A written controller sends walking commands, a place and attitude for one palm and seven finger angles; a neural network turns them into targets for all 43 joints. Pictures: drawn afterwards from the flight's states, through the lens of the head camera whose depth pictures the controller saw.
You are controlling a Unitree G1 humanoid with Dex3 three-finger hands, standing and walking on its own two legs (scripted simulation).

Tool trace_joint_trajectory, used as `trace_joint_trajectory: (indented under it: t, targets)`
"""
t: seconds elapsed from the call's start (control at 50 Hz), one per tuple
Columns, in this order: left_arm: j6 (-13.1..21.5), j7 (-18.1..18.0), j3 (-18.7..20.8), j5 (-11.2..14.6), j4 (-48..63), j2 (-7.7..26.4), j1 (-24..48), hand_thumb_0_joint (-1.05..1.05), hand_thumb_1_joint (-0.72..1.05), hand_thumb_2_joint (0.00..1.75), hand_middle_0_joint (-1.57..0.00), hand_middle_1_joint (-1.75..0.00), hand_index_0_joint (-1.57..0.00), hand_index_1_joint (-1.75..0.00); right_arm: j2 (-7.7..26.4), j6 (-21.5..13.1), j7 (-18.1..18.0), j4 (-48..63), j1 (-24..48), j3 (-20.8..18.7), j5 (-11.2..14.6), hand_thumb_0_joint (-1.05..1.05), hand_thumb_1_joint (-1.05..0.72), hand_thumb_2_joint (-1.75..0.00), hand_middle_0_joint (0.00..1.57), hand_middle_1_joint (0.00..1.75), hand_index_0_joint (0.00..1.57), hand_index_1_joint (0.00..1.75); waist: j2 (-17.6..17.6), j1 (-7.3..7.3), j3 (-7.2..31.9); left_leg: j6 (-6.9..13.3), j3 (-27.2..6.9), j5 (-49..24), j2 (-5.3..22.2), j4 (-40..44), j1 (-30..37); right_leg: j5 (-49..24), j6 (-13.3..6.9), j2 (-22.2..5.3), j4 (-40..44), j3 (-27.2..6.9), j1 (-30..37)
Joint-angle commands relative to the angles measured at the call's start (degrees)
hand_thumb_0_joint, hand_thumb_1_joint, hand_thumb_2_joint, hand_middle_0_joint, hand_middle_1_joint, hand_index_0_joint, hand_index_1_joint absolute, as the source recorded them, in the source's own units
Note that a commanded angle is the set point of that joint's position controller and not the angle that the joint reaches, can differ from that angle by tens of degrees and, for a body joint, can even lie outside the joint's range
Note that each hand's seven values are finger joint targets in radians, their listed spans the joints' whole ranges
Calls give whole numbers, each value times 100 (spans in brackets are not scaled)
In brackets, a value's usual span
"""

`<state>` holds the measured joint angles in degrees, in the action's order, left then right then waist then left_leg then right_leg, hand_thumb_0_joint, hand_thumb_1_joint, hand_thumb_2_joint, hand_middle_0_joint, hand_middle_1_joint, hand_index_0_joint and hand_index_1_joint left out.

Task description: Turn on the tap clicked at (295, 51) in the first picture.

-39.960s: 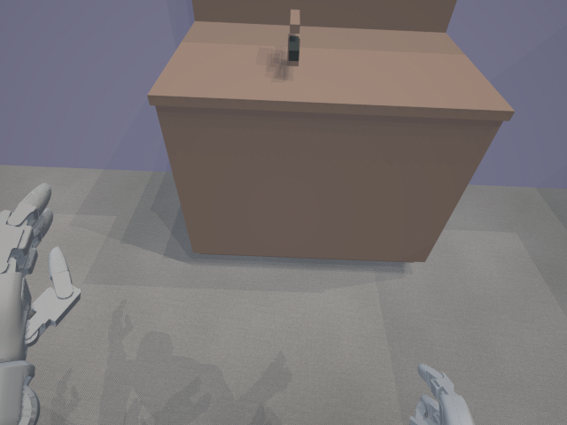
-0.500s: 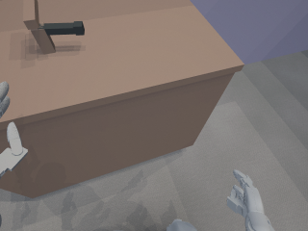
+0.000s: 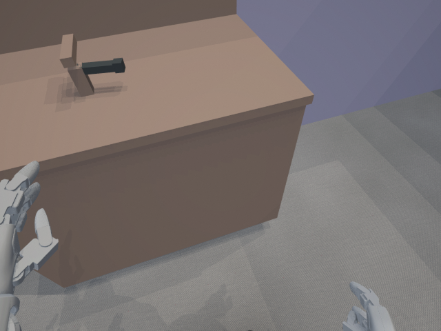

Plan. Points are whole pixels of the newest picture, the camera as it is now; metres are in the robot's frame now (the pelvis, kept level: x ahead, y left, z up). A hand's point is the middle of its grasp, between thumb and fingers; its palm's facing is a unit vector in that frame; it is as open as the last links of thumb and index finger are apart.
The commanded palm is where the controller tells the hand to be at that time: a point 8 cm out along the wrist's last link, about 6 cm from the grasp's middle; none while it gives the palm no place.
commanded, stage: stop stepping back and stand still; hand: left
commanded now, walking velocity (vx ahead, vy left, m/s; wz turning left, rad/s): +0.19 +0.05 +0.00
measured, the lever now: (118, 65) +0.75 +0.28 +0.10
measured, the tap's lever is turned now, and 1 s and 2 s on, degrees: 78 78 78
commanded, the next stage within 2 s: stand and check the lever's angle in 0.90 s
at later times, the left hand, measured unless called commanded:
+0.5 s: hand (17, 288) +0.16 +0.23 +0.16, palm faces +0.36 -0.85 -0.39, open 7.4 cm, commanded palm +0.11 +0.29 +0.18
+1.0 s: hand (26, 253) +0.19 +0.23 +0.17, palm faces +0.37 -0.82 -0.44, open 7.4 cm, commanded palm +0.14 +0.27 +0.18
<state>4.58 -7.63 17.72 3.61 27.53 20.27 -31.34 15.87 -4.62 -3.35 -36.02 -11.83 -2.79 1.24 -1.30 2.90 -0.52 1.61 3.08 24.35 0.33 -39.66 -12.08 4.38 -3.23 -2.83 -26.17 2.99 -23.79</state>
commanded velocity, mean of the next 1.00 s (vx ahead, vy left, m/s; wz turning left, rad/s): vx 0.04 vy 0.00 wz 0.00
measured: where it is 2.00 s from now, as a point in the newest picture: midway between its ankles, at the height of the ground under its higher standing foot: outside the picture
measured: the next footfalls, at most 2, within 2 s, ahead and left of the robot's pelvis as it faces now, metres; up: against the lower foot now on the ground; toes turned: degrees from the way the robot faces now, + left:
left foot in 0.08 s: -0.07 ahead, +0.16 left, +0.00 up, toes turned +4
left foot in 0.44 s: +0.02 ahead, +0.12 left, +0.00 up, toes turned +4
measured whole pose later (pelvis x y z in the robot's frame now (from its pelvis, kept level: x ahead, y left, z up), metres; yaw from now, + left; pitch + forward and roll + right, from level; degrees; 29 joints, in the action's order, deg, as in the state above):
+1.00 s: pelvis -0.02 -0.01 +0.00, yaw +0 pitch -1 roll -1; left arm 7.9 -8.9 20.9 3.7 31.4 22.8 -29.5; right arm 13.2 -5.4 -3.7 -34.0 -9.2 -1.5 1.4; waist 0.5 0.7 -3.8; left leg -0.9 3.0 14.9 2.9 -27.2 -11.4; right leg 13.2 -0.3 0.9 -25.5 0.1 -11.5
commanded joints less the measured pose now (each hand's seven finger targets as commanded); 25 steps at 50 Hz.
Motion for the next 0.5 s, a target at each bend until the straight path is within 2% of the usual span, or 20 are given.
trace_joint_trajectory:
  t: [0.0, 0.02, 0.04, 0.06, 0.08, 0.12, 0.14, 0.18, 0.2, 0.22, 0.24, 0.26, 0.28, 0.3, 0.36, 0.4, 0.42, 0.44, 0.46, 0.48]
  targets:
    - [523, -276, 1035, -12, 1904, 1321, 107, 0, 90, 90, -20, -30, -20, -30, 285, -462, 23, 970, 277, -64, -4, 0, -90, -90, 20, 30, 20, 30, -342, -72, 957, 272, 237, 132, 6, 1648, 410, 2860, 85, -935, 721, -1338, 838]
    - [555, -279, 990, 28, 2007, 1260, 45, 0, 90, 90, -20, -30, -20, -30, 403, -492, 7, 1081, 268, -109, -14, 0, -90, -90, 20, 30, 20, 30, 480, -77, 940, 388, -68, 324, 269, 2278, 357, 2741, 135, -542, -35, -1034, 975]
    - [632, -296, 1049, 33, 2072, 1222, 127, 0, 90, 90, -20, -30, -20, -30, 569, -506, -12, 1138, 297, -150, -56, 0, -90, -90, 20, 30, 20, 30, 1694, -143, 750, 657, -930, 543, 947, 2987, 339, 2374, 308, 162, -1371, -422, 676]
    - [629, -340, 1110, 9, 1915, 1247, 211, 0, 90, 90, -20, -30, -20, -30, 572, -540, -9, 1082, 297, -172, -39, 0, -90, -90, 20, 30, 20, 30, 2375, -94, 399, 1036, -1861, 402, 1779, 3079, 448, 2437, 483, 565, -2861, 183, -370]
    - [648, -334, 1236, -60, 1834, 1318, 400, 0, 90, 90, -20, -30, -20, -30, 499, -597, -10, 991, 396, -221, 9, 0, -90, -90, 20, 30, 20, 30, 1940, -95, 277, 1200, -1781, -458, 2000, 2945, 286, 2312, 390, 454, -3825, -283, -893]
    - [612, -288, 1093, -89, 1336, 1233, 689, 0, 90, 90, -20, -30, -20, -30, 391, -614, 54, 716, 253, -162, 93, 0, -90, -90, 20, 30, 20, 30, 1251, -92, -207, 1016, -1271, -948, 1746, 2459, 311, 2068, 311, 58, -3320, -604, -1267]
    - [566, -254, 1000, -32, 775, 1060, 552, 0, 90, 90, -20, -30, -20, -30, 414, -631, 21, 694, 303, -111, 101, 0, -90, -90, 20, 30, 20, 30, 857, -191, -629, 801, -941, -1218, 1649, 2258, -151, 2156, 274, -42, -2293, -461, -754]
    - [441, -174, 862, -14, 182, 868, 679, 0, 90, 90, -20, -30, -20, -30, 425, -506, -55, 706, 383, -35, 53, 0, -90, -90, 20, 30, 20, 30, 607, -364, -519, 404, -395, -971, 1070, 1044, -711, 1439, 300, 308, -305, 11, 1084]
    - [411, -113, 788, -21, 70, 826, 849, 0, 90, 90, -20, -30, -20, -30, 374, -459, -70, 684, 447, -51, 48, 0, -90, -90, 20, 30, 20, 30, -289, -362, -305, 260, -50, -432, 538, -363, -1174, 837, 241, 148, 300, -388, 1945]
    - [382, -13, 542, -43, 80, 736, 936, 0, 90, 90, -20, -30, -20, -30, 272, -401, -24, 782, 509, -91, 99, 0, -90, -90, 20, 30, 20, 30, -1506, -229, -53, 134, 151, 235, -42, -2043, -1728, 1222, -52, -892, 980, -2279, 1966]
    - [447, 98, 517, 29, 354, 783, 1288, 0, 90, 90, -20, -30, -20, -30, 400, -408, 11, 932, 756, -97, 110, 0, -90, -90, 20, 30, 20, 30, -1480, -179, 29, 61, -446, 372, -136, -2998, -1951, 1523, -151, -1494, 1584, -3470, 1376]
    - [572, 130, 816, 40, 572, 1087, 1495, 0, 90, 90, -20, -30, -20, -30, 278, -485, 44, 844, 754, -39, 14, 0, -90, -90, 20, 30, 20, 30, -709, -125, -16, -5, -623, 90, 86, -3042, -1813, 1605, -426, -1526, 1533, -3367, 971]
    - [605, 188, 593, 4, 548, 897, 1338, 0, 90, 90, -20, -30, -20, -30, 200, -420, 124, 623, 468, -21, 0, 0, -90, -90, 20, 30, 20, 30, -397, -81, 300, -24, -610, 32, 224, -2685, -1099, 3093, -344, -1303, 1538, -2853, 451]
    - [609, 177, 665, -1, 863, 1067, 1298, 0, 90, 90, -20, -30, -20, -30, 275, -318, 166, 659, 423, -57, -11, 0, -90, -90, 20, 30, 20, 30, -774, -92, 215, -31, -380, -126, 195, -2284, -640, 3345, -318, -1135, 1615, -2405, -99]
    - [668, 3, 944, -13, 1982, 1402, 1243, 0, 90, 90, -20, -30, -20, -30, 159, -313, 108, 869, 705, 79, -32, 0, -90, -90, 20, 30, 20, 30, -945, -157, 530, 102, -180, -66, 245, -356, 902, 3235, -188, -974, 1247, -1342, -796]
    - [621, -133, 935, -45, 2329, 1315, 1057, 0, 90, 90, -20, -30, -20, -30, 231, -329, 27, 889, 717, 151, -146, 0, -90, -90, 20, 30, 20, 30, 857, -116, 374, 225, -636, 680, 366, 1332, 882, 3444, 18, -366, -97, -1007, -813]
    - [580, -204, 920, -42, 2290, 1198, 939, 0, 90, 90, -20, -30, -20, -30, 399, -379, -1, 986, 763, 136, -202, 0, -90, -90, 20, 30, 20, 30, 2448, -147, 41, 465, -2119, 2094, 1288, 2856, 119, 2945, 237, 435, -1843, -402, -765]
    - [578, -302, 951, -151, 2389, 1244, 1423, 0, 90, 90, -20, -30, -20, -30, 236, -428, -6, 1024, 672, 177, -128, 0, -90, -90, 20, 30, 20, 30, 2603, -136, -238, 857, -3055, 2948, 2041, 3727, -1095, 2311, 325, 622, -3523, -556, -402]
    - [568, -320, 1213, -263, 2125, 1508, 1605, 0, 90, 90, -20, -30, -20, -30, 212, -483, 11, 994, 668, 47, -151, 0, -90, -90, 20, 30, 20, 30, 1520, -305, 5, 946, -2263, 1705, 1865, 3449, -1431, 1918, 337, 495, -4018, -700, -1]
    - [505, -280, 1020, -178, 1460, 1211, 1477, 0, 90, 90, -20, -30, -20, -30, 117, -524, 49, 808, 490, 121, -77, 0, -90, -90, 20, 30, 20, 30, 1028, -150, -179, 797, -2115, 1435, 1678, 3247, -1014, 1824, 396, 380, -3812, -640, -335]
